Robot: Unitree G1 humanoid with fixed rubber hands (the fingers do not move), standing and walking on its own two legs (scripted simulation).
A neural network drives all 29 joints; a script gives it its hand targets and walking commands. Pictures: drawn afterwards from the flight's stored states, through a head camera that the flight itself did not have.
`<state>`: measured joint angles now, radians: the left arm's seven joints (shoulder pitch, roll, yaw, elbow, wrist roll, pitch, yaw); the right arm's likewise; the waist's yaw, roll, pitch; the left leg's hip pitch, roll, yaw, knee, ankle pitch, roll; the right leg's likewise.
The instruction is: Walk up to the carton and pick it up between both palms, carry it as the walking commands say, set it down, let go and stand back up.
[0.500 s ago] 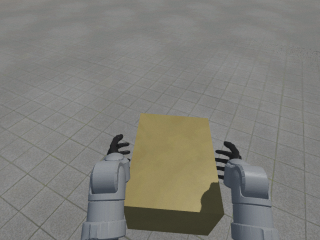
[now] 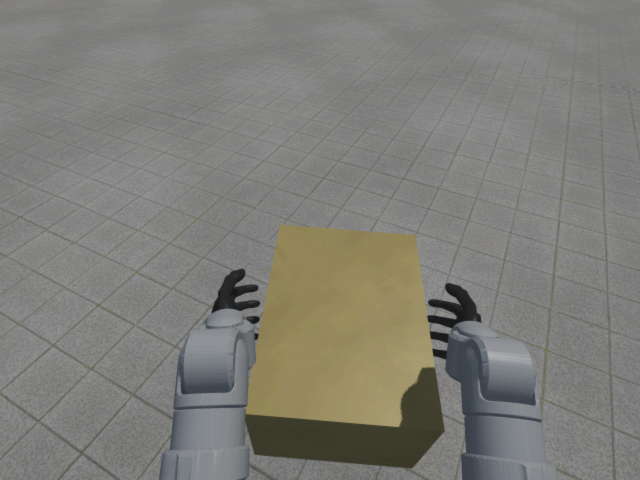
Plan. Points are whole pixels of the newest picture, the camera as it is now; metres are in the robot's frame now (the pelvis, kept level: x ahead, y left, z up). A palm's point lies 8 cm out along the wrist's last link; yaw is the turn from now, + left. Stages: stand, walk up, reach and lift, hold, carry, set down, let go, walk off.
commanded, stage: carry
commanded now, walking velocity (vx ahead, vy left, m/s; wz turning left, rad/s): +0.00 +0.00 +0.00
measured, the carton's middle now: (340, 336) +0.34 +0.00 -0.01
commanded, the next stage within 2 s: none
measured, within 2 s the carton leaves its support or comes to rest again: neither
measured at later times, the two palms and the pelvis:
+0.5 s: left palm (228, 329) +0.29 +0.14 +0.08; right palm (468, 344) +0.28 -0.15 +0.07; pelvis +0.00 +0.00 +0.00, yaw +0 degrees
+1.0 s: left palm (230, 337) +0.29 +0.13 +0.07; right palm (471, 351) +0.28 -0.16 +0.06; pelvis +0.00 -0.01 +0.00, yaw +0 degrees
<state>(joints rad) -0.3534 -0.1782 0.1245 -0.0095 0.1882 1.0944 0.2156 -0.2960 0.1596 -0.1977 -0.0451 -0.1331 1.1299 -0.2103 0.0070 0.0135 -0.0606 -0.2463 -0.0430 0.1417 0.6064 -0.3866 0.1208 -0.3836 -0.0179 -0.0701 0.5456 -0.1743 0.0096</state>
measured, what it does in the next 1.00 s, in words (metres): stands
